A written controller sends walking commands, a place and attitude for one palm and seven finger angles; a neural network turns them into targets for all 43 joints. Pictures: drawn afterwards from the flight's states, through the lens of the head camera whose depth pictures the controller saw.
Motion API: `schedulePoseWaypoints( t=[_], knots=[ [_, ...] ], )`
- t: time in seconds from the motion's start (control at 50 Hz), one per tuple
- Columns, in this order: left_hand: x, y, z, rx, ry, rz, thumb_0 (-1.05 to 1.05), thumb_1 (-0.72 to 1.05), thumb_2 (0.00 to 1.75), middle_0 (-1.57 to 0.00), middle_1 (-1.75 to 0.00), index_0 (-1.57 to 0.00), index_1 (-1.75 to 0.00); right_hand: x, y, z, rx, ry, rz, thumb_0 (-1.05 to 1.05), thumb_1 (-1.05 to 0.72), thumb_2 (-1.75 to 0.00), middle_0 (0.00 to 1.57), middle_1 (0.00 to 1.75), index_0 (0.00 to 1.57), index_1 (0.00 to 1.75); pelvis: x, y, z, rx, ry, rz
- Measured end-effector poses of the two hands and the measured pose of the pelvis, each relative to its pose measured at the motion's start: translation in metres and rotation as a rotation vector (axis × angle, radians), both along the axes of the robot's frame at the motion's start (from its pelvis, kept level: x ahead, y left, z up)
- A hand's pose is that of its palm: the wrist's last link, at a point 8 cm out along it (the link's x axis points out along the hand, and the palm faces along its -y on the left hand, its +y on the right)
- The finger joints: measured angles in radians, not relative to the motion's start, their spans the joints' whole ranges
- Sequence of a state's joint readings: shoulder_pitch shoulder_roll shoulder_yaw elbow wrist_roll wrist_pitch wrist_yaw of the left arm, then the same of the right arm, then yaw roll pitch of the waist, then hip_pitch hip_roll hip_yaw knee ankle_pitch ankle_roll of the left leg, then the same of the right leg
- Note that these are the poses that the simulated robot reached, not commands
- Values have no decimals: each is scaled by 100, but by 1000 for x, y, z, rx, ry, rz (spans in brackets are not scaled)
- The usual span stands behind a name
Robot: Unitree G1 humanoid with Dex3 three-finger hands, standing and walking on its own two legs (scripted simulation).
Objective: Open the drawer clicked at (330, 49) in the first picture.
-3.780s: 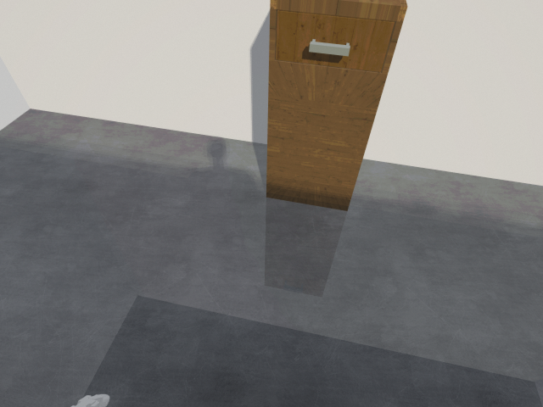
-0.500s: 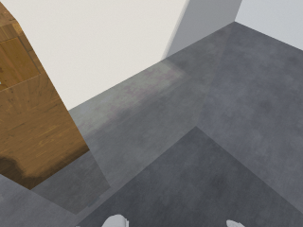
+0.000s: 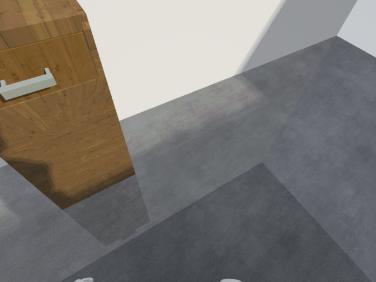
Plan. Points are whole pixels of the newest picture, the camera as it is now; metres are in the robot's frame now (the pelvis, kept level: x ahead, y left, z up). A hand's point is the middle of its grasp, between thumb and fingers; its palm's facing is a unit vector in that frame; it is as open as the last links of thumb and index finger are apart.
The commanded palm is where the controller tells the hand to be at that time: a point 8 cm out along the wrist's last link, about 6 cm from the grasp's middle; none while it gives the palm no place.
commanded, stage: turn to face it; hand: left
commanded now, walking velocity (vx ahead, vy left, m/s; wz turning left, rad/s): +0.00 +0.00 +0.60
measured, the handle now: (27, 81) +0.61 +0.47 +0.03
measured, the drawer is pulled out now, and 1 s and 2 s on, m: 0.00 0.00 0.00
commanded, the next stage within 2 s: take the last steps up to it in 0.76 s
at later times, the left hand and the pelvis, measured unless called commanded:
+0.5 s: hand out of the picture -0.03 +0.15 -0.15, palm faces +0.35 -0.89 -0.28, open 7.3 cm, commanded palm none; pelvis -0.02 -0.06 +0.00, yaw +20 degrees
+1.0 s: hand out of the picture -0.09 +0.19 -0.18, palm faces +0.50 -0.84 -0.22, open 7.4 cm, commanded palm none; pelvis -0.03 -0.01 +0.00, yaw +28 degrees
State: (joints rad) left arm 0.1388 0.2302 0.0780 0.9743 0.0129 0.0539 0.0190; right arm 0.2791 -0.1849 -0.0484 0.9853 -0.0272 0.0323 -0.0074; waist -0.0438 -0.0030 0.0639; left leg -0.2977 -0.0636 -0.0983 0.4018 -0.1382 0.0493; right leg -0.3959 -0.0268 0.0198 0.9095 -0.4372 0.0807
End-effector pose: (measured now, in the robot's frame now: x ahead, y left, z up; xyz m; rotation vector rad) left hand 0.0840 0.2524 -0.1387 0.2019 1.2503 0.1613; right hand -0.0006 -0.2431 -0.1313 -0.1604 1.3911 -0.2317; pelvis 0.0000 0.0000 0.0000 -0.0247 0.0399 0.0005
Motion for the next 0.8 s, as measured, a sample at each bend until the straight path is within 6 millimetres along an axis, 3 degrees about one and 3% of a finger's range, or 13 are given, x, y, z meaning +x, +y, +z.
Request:
schedulePoseWaypoints(
  t=[0.08,0.16,0.28,0.42,0.54,0.68,0.74,0.8],
  knots=[
    [2,-11,9,26,-61,25,0,91,89,-19,-29,-20,-30,-6,-17,-11,19,24,27,1,-91,-90,20,30,21,30,-9,-14,-3,15,1,53],
    [-7,-26,17,63,-127,59,0,90,89,-20,-30,-20,-30,3,-40,-28,47,8,62,1,-91,-90,20,30,21,30,-17,-34,-12,42,-3,98],
    [-47,-45,34,87,-126,143,0,90,89,-20,-30,-20,-30,42,-62,-24,62,-56,159,1,-91,-90,20,30,20,30,-20,-51,-2,74,-29,189],
    [-96,-63,27,61,-102,266,0,90,89,-20,-30,-20,-30,89,-63,-20,52,-76,305,1,-91,-90,19,30,20,30,-21,-59,-2,87,-38,300],
    [-165,-66,13,36,17,391,0,91,89,-20,-30,-20,-30,139,-31,-16,45,-115,445,1,-91,-90,19,30,20,30,-26,-51,-6,78,-29,369],
    [-249,-55,-17,-21,178,527,0,90,89,-20,-30,-20,-30,192,44,-6,44,-252,613,1,-91,-90,19,30,20,30,-33,-24,-20,40,-18,431],
    [-265,-47,-22,-35,217,561,0,91,89,-20,-30,-20,-30,196,69,3,49,-287,655,1,-91,-90,19,30,20,30,-37,-16,-19,43,-29,441],
    [-263,-39,-18,-42,198,576,0,91,89,-20,-29,-20,-30,190,81,12,46,-290,669,0,-91,-90,20,30,20,30,-38,-10,-11,27,-39,460]
  ],
)
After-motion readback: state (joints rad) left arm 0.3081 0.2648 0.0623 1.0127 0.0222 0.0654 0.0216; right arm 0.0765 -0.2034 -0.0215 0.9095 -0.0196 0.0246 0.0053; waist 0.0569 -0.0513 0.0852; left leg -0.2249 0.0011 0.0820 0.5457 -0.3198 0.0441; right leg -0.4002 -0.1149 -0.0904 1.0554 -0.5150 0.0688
